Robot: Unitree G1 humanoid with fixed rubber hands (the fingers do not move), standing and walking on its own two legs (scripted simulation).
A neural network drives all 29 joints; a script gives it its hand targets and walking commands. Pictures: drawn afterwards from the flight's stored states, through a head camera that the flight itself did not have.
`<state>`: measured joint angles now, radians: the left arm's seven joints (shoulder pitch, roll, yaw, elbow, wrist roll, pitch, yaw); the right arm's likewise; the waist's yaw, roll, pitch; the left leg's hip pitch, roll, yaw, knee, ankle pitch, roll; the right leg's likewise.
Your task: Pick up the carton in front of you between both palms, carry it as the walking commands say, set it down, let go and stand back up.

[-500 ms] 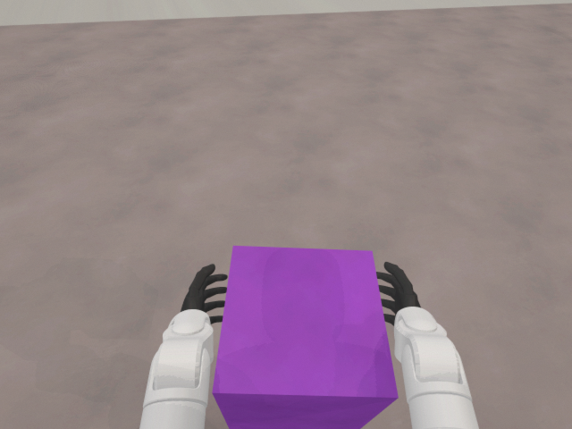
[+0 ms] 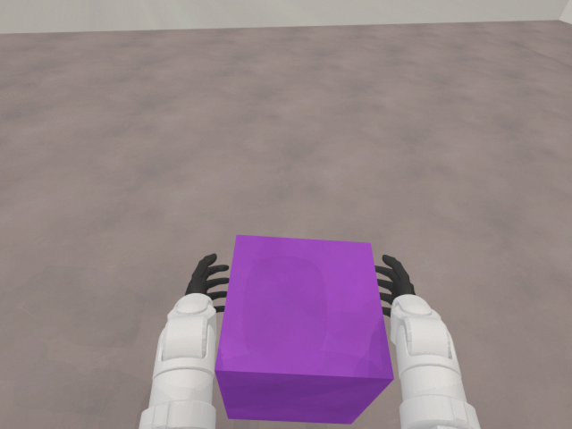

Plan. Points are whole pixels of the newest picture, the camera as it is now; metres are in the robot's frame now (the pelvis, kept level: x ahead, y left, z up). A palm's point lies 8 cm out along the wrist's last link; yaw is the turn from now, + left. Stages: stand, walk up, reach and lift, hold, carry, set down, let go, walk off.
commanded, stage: set down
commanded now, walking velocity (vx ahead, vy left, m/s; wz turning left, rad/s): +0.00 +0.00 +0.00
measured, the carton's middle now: (296, 334) +0.30 +0.00 -0.05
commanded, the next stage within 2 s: none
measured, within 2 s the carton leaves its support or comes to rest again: neither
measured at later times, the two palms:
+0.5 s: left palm (217, 338) +0.35 +0.15 -0.17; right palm (369, 339) +0.35 -0.15 -0.15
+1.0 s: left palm (219, 346) +0.40 +0.16 -0.31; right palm (348, 352) +0.39 -0.14 -0.29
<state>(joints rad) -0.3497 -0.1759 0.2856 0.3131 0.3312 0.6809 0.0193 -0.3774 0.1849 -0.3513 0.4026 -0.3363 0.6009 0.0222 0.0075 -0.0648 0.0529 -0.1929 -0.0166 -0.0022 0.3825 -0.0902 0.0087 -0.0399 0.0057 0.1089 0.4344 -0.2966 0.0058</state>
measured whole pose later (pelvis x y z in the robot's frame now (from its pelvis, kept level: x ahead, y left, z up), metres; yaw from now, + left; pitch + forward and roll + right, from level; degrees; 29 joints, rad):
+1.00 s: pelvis -0.05 +0.00 -0.21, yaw -5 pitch +45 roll -5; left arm -0.86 0.03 0.37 0.69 0.25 0.23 0.00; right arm -0.81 0.14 -0.49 0.63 -0.18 0.18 -0.11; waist 0.01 -0.05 -0.21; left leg -1.88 -0.06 -0.13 1.45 -0.34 -0.04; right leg -1.71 0.15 0.06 1.53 -0.61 0.06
